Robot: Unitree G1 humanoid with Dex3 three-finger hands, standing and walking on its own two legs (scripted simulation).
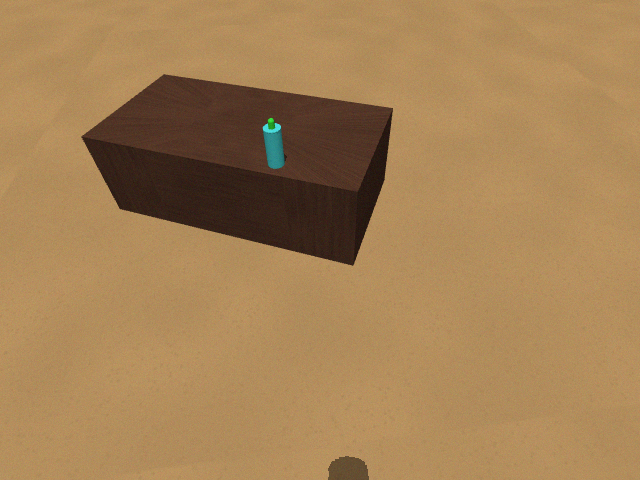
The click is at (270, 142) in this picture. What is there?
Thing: necked bottle
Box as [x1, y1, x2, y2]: [263, 118, 284, 168]
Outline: 269,118 268,123 263,126 267,161 270,167 277,168 284,164 280,126 275,123 272,118
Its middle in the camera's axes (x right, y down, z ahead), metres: -0.17 -0.35 +1.38
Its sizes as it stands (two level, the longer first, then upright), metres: 0.062 0.062 0.181
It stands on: a support 0.39 m high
